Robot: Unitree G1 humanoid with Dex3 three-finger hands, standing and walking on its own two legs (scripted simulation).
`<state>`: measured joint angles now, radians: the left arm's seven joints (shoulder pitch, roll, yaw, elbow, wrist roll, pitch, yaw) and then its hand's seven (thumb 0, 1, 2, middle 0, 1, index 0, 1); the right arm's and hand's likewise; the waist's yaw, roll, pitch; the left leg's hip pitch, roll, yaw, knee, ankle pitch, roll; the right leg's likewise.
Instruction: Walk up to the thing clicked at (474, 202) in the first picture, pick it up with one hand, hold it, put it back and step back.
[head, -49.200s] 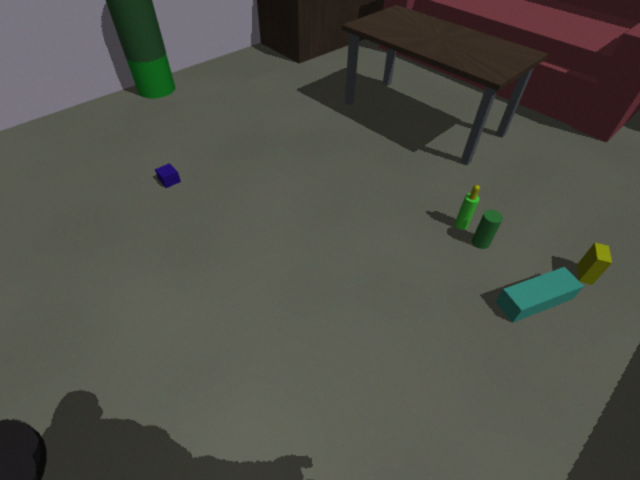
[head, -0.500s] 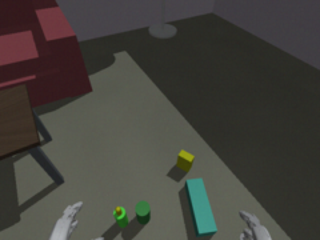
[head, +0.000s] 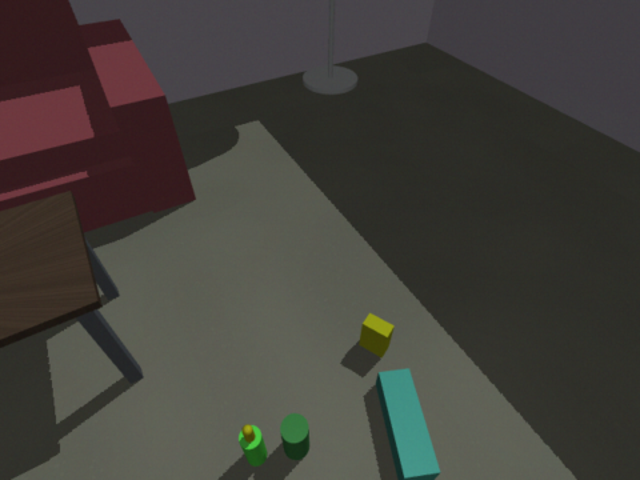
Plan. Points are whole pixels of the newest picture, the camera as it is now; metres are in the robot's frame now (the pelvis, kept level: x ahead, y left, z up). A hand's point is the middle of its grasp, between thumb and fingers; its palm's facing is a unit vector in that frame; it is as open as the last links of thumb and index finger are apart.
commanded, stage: stand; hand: left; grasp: from the side
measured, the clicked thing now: (252, 442) +0.37 +0.19 -0.66
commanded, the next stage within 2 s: step back in 1.68 s
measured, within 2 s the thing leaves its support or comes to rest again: neither
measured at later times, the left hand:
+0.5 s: hand out of the picture +0.06 +0.24 -0.15, palm faces -0.02 -0.94 -0.34, open 7.4 cm
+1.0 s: hand out of the picture +0.08 +0.24 -0.15, palm faces -0.03 -0.94 -0.34, open 7.4 cm
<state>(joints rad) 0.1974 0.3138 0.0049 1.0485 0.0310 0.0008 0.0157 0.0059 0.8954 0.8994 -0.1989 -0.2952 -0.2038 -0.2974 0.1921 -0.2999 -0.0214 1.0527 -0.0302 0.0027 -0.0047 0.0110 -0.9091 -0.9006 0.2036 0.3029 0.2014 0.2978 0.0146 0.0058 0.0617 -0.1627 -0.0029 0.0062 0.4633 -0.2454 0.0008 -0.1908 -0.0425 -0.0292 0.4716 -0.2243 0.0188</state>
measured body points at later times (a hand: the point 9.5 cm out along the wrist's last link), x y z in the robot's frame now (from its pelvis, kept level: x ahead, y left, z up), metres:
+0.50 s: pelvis -0.01 +0.00 +0.01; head -0.01 -0.01 +0.46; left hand +0.06 +0.29 -0.13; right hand +0.06 -0.30 -0.13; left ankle +0.01 +0.12 -0.74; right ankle +0.02 -0.13 -0.74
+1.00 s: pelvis +0.01 -0.01 +0.01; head +0.02 -0.02 +0.46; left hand +0.08 +0.28 -0.13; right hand +0.07 -0.30 -0.13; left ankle +0.01 +0.12 -0.74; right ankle +0.02 -0.13 -0.74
